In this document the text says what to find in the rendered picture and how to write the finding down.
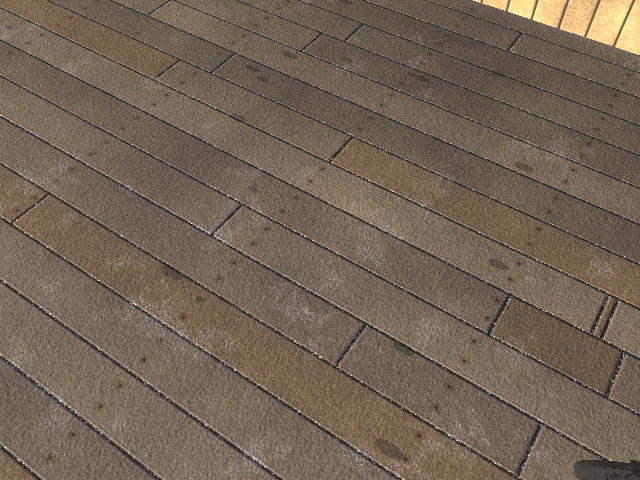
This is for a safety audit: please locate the robot right hand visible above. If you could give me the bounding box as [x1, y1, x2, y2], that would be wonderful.
[574, 460, 640, 480]

